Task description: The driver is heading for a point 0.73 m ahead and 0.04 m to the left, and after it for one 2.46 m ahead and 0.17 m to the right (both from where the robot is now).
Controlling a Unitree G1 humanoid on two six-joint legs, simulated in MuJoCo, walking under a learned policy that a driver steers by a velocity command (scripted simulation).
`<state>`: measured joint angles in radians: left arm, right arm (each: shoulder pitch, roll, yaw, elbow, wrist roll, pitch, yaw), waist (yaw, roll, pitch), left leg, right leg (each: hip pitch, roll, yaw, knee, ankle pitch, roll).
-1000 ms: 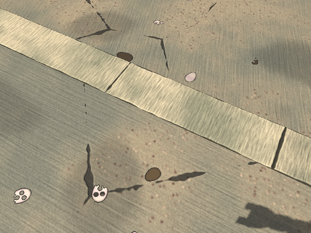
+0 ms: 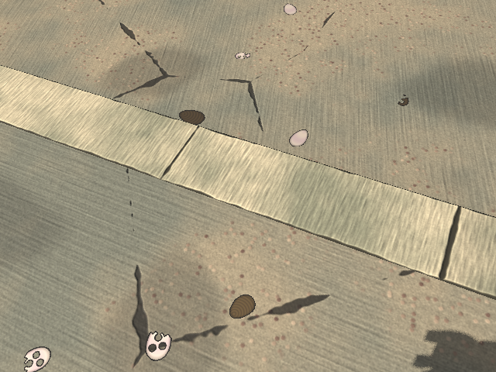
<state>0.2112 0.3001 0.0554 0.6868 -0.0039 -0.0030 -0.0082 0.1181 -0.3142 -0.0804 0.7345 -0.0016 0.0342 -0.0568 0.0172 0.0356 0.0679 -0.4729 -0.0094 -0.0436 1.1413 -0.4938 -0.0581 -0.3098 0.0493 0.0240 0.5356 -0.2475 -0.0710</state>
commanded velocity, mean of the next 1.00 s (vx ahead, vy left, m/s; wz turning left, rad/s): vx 0.36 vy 0.00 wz -0.02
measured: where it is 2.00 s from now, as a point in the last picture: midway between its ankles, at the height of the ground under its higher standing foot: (274, 278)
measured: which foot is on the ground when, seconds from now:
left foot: up 0.00-0.38, down 0.40-0.82, up 0.84-1.00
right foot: down 0.00-0.40, up 0.42-0.80, down 0.82-1.00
